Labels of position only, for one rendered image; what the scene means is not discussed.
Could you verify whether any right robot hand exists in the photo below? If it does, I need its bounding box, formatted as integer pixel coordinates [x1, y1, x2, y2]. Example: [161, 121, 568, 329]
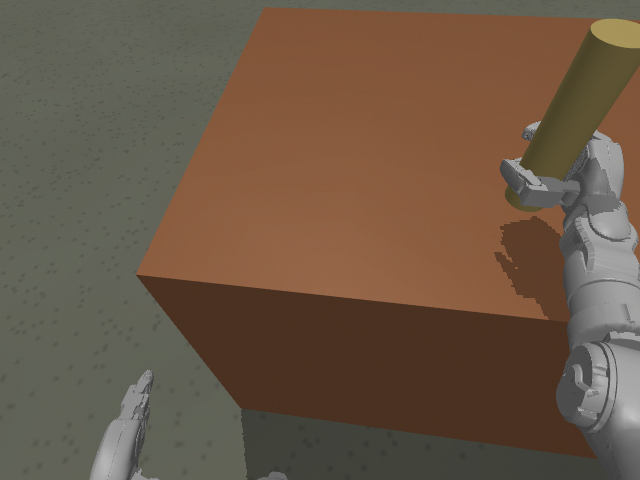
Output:
[500, 121, 624, 214]

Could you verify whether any left robot hand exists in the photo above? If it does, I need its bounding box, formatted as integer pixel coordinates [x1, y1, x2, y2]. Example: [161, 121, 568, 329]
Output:
[89, 370, 160, 480]

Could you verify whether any right robot arm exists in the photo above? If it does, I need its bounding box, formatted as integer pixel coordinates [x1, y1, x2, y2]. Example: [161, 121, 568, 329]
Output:
[556, 195, 640, 480]

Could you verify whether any can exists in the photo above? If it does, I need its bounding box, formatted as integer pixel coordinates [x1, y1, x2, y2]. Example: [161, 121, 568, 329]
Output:
[505, 19, 640, 212]

